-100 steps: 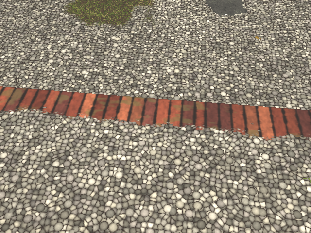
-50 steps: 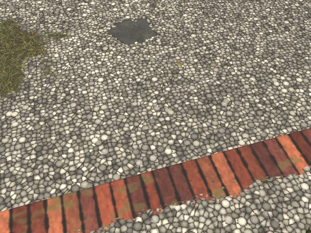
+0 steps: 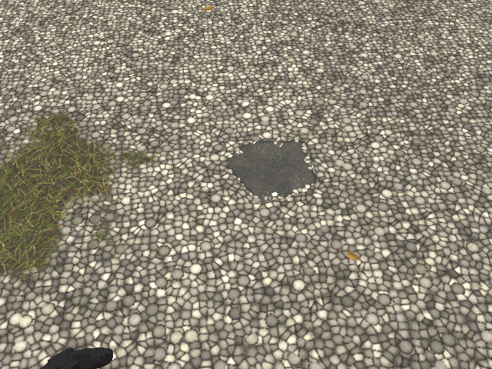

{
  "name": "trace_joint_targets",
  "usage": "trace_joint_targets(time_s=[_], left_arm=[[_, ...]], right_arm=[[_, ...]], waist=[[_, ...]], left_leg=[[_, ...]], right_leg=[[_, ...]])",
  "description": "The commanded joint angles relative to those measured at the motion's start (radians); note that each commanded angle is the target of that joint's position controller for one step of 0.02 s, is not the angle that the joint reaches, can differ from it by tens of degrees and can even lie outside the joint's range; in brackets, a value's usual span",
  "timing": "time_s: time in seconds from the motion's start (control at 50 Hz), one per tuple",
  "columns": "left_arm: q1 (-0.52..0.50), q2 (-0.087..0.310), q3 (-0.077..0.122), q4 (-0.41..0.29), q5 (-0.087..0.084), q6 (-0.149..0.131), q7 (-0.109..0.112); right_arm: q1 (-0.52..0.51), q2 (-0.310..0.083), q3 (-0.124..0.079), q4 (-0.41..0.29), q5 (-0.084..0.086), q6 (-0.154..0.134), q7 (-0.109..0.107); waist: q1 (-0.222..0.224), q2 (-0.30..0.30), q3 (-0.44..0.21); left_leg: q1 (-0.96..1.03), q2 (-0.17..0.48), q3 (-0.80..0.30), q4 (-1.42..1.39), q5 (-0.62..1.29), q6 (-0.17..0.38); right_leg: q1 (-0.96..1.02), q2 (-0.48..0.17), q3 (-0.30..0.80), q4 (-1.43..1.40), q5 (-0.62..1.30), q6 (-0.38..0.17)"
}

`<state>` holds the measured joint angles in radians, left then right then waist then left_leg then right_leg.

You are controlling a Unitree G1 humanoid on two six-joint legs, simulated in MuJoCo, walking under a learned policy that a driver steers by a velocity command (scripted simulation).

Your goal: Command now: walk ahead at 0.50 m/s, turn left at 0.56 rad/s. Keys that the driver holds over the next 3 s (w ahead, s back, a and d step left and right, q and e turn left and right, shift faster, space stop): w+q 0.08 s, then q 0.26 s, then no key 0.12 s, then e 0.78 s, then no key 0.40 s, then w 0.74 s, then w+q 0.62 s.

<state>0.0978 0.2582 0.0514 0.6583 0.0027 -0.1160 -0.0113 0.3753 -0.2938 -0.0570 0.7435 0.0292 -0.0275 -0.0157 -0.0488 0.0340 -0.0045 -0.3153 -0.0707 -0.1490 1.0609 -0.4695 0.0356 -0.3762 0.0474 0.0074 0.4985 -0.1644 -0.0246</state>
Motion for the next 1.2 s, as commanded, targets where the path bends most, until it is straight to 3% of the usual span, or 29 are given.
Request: trace_joint_targets(time_s=[0.02, 0.04, 0.08, 0.16, 0.24, 0.32, 0.36, 0.38, 0.4, 0.42, 0.44, 0.46, 0.48, 0.5, 0.54, 0.6, 0.68, 0.76, 0.8, 0.82, 0.84, 0.86, 0.88, 0.92, 0.96, 1.04, 1.14, 1.18, 1.2], left_arm=[[0.134, 0.101, 0.035, -0.009, 0.003, 0.008, 0.004], [0.122, 0.096, 0.032, -0.002, 0.010, 0.007, 0.005], [0.119, 0.098, 0.035, 0.018, 0.004, -0.002, 0.003], [0.091, 0.154, 0.051, 0.051, 0.006, 0.004, 0.013], [0.098, 0.184, 0.053, 0.079, -0.006, 0.034, 0.031], [0.103, 0.226, 0.065, 0.094, -0.035, 0.054, 0.038], [0.092, 0.226, 0.067, 0.091, -0.049, 0.064, 0.043], [0.132, 0.194, 0.055, 0.096, -0.037, 0.062, 0.040], [0.208, 0.096, 0.020, 0.069, 0.031, 0.057, 0.028], [0.265, 0.113, 0.002, 0.063, 0.019, 0.051, 0.012], [0.185, 0.209, 0.028, 0.081, -0.011, 0.059, 0.005], [0.125, 0.195, 0.022, 0.061, -0.024, 0.069, 0.008], [0.120, 0.163, 0.016, 0.078, -0.017, 0.084, 0.017], [0.124, 0.159, 0.016, 0.084, -0.013, 0.101, 0.026], [0.187, 0.126, 0.009, 0.116, -0.013, 0.125, 0.030], [0.175, 0.094, -0.005, 0.130, -0.006, 0.132, 0.038], [0.101, 0.151, 0.014, 0.098, -0.013, 0.147, 0.041], [0.121, 0.121, 0.017, 0.096, -0.009, 0.149, 0.031], [0.168, 0.129, 0.023, 0.107, 0.002, 0.148, 0.021], [0.182, 0.207, 0.041, 0.096, 0.011, 0.146, 0.025], [0.148, 0.289, 0.062, 0.079, 0.001, 0.145, 0.029], [0.181, 0.263, 0.057, 0.069, 0.028, 0.130, 0.030], [0.166, 0.238, 0.051, 0.065, 0.036, 0.111, 0.033], [0.080, 0.214, 0.051, 0.041, -0.004, 0.099, 0.037], [0.081, 0.190, 0.045, 0.036, -0.018, 0.109, 0.046], [0.124, 0.214, 0.062, 0.029, -0.019, 0.134, 0.060], [0.080, 0.230, 0.073, -0.004, -0.025, 0.154, 0.050], [0.037, 0.219, 0.070, -0.021, -0.040, 0.161, 0.053], [0.043, 0.194, 0.063, -0.028, -0.035, 0.161, 0.056]], right_arm=[[-0.075, -0.123, -0.034, -0.107, -0.013, -0.013, 0.003], [-0.070, -0.105, -0.034, -0.113, -0.007, -0.010, 0.011], [-0.075, -0.069, -0.028, -0.121, 0.000, -0.001, 0.017], [-0.135, -0.049, -0.021, -0.154, -0.018, 0.004, 0.019], [-0.236, -0.031, -0.012, -0.177, -0.017, -0.003, 0.048], [-0.264, -0.078, -0.034, -0.216, -0.020, 0.004, 0.075], [-0.145, -0.122, -0.061, -0.194, -0.026, 0.004, 0.073], [-0.053, -0.172, -0.083, -0.173, -0.029, 0.003, 0.055], [-0.027, -0.264, -0.093, -0.187, -0.038, 0.008, 0.028], [-0.080, -0.267, -0.076, -0.237, -0.051, 0.002, 0.030], [-0.098, -0.180, -0.056, -0.244, -0.047, 0.004, 0.037], [-0.141, -0.141, -0.040, -0.230, -0.037, 0.001, 0.039], [-0.175, -0.099, -0.025, -0.217, -0.028, 0.002, 0.038], [-0.213, -0.076, -0.015, -0.208, -0.029, 0.003, 0.036], [-0.265, -0.071, -0.011, -0.188, -0.057, 0.000, 0.035], [-0.276, -0.068, -0.012, -0.148, -0.070, -0.009, 0.024], [-0.280, -0.125, -0.030, -0.120, -0.058, 0.013, 0.000], [-0.296, -0.116, -0.034, -0.099, -0.035, 0.031, -0.017], [-0.285, -0.104, -0.038, -0.080, -0.014, 0.039, -0.022], [-0.253, -0.070, -0.034, -0.082, -0.023, 0.039, -0.025], [-0.300, -0.042, -0.029, -0.117, -0.039, 0.034, -0.026], [-0.400, -0.065, -0.035, -0.138, -0.046, 0.031, -0.029], [-0.378, -0.076, -0.046, -0.130, -0.035, 0.034, -0.025], [-0.316, -0.082, -0.054, -0.096, -0.038, 0.044, -0.028], [-0.323, -0.061, -0.049, -0.097, -0.037, 0.039, -0.030], [-0.360, -0.034, -0.034, -0.108, -0.020, 0.024, -0.020], [-0.312, -0.070, -0.042, -0.094, -0.009, 0.013, 0.000], [-0.245, -0.076, -0.049, -0.072, -0.013, 0.003, 0.008], [-0.216, -0.106, -0.060, -0.061, -0.020, 0.002, 0.006]], waist=[[0.091, -0.085, -0.001], [0.069, -0.121, 0.009], [0.060, -0.142, 0.016], [0.044, -0.113, 0.026], [0.084, -0.111, 0.002], [0.071, -0.132, -0.024], [0.001, -0.113, -0.083], [-0.039, -0.041, -0.138], [0.014, 0.217, -0.238], [0.034, 0.266, -0.439], [-0.027, 0.078, -0.422], [-0.007, 0.042, -0.308], [0.021, -0.027, -0.234], [0.049, -0.006, -0.191], [0.095, 0.053, -0.157], [0.078, 0.079, -0.150], [0.044, 0.094, -0.086], [0.064, 0.075, -0.057], [0.090, 0.043, -0.045], [0.062, -0.131, -0.041], [0.054, -0.321, 0.025], [0.128, -0.310, 0.016], [0.102, -0.242, -0.011], [0.055, -0.151, -0.030], [0.051, -0.141, -0.068], [0.084, -0.172, -0.103], [0.077, -0.221, -0.091], [0.032, -0.211, -0.091], [0.032, -0.175, -0.104]], left_leg=[[-0.436, 0.137, 0.001, 0.154, 0.119, -0.026], [-0.396, 0.162, 0.009, 0.136, 0.146, -0.027], [-0.384, 0.176, 0.037, 0.114, 0.176, -0.035], [-0.384, 0.171, 0.075, -0.057, 0.280, -0.073], [-0.263, 0.139, 0.150, -0.314, 0.491, -0.055], [-0.197, 0.103, 0.180, -0.434, 0.390, -0.001], [-0.024, 0.045, 0.207, -0.548, 0.400, 0.049], [0.156, 0.042, 0.175, -0.621, 0.598, 0.088], [0.461, 0.312, -0.143, -0.514, 1.143, 0.200], [0.601, 0.522, -0.514, -0.586, 1.109, 0.417], [0.523, 0.451, -0.392, -0.624, 0.988, 0.365], [0.426, 0.396, -0.271, -0.626, 0.895, 0.306], [0.315, 0.349, -0.196, -0.645, 0.810, 0.257], [0.197, 0.322, -0.148, -0.672, 0.748, 0.234], [0.015, 0.273, -0.042, -0.726, 0.708, 0.218], [-0.019, 0.269, 0.021, -0.751, 0.600, 0.213], [-0.011, 0.320, -0.024, -0.795, 0.258, 0.212], [0.037, 0.334, -0.003, -0.749, 0.257, 0.181], [0.021, 0.287, 0.066, -0.653, 0.292, 0.108], [-0.049, 0.192, 0.172, -0.453, 0.239, 0.022], [-0.221, 0.015, 0.266, -0.322, 0.073, -0.060], [-0.299, 0.004, 0.158, -0.104, -0.124, -0.067], [-0.320, 0.024, 0.098, 0.015, -0.114, -0.062], [-0.341, 0.049, 0.075, 0.036, -0.013, -0.074], [-0.304, 0.044, 0.086, -0.007, 0.045, -0.095], [-0.234, 0.031, 0.088, -0.240, 0.094, -0.114], [-0.065, 0.006, 0.091, -0.459, 0.114, -0.101], [0.059, 0.007, 0.108, -0.679, 0.277, -0.077], [0.171, 0.074, 0.074, -0.728, 0.366, -0.051]], right_leg=[[0.368, -0.333, 0.381, -0.248, -0.059, -0.157], [0.310, -0.308, 0.311, -0.272, -0.007, -0.149], [0.266, -0.288, 0.216, -0.312, 0.064, -0.158], [0.253, -0.286, 0.032, -0.284, 0.535, -0.169], [0.262, -0.253, -0.101, -0.247, 0.559, -0.131], [0.353, -0.298, -0.114, -0.130, 0.613, -0.102], [0.343, -0.271, -0.139, 0.073, 0.687, -0.067], [0.255, -0.209, -0.164, 0.269, 0.554, -0.022], [-0.058, -0.114, -0.171, 0.612, -0.227, 0.040], [-0.242, -0.001, 0.002, 0.880, -0.586, 0.071], [-0.254, -0.063, 0.087, 0.903, -0.487, 0.069], [-0.284, -0.097, 0.068, 0.850, -0.419, 0.063], [-0.266, -0.135, 0.066, 0.762, -0.382, 0.071], [-0.196, -0.156, 0.068, 0.680, -0.352, 0.079], [-0.022, -0.142, 0.031, 0.563, -0.289, 0.097], [0.072, -0.140, 0.023, 0.369, -0.219, 0.102], [0.040, -0.121, -0.005, 0.329, -0.202, 0.073], [0.056, -0.099, -0.047, 0.213, -0.188, 0.025], [0.130, -0.089, -0.029, 0.028, -0.052, -0.027], [0.170, -0.221, 0.178, -0.098, 0.120, -0.092], [0.169, -0.368, 0.427, -0.179, 0.202, -0.231], [0.186, -0.415, 0.513, -0.226, 0.244, -0.300], [0.206, -0.388, 0.459, -0.206, 0.273, -0.285], [0.247, -0.313, 0.347, -0.153, 0.341, -0.205], [0.276, -0.271, 0.308, -0.125, 0.433, -0.188], [0.334, -0.245, 0.321, -0.091, 0.422, -0.185], [0.250, -0.229, 0.421, -0.088, 0.361, -0.185], [0.209, -0.183, 0.433, -0.049, 0.272, -0.139], [0.134, -0.145, 0.414, -0.006, 0.138, -0.094]])
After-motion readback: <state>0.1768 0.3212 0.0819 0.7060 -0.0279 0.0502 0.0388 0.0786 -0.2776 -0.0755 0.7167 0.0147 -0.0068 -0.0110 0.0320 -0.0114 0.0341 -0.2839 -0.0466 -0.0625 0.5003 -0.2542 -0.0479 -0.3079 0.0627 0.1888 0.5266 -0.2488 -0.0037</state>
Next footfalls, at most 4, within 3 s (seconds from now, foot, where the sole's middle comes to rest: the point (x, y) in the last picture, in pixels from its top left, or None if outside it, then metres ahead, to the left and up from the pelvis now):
0.38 left None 0.30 0.16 -0.77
0.80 right None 0.28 -0.07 -0.77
1.22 left None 0.29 0.16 -0.77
1.56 right None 0.24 -0.10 -0.77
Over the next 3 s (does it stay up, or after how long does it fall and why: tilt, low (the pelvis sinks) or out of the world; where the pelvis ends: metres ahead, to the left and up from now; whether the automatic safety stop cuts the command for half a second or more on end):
stays up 0.83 0.00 -0.02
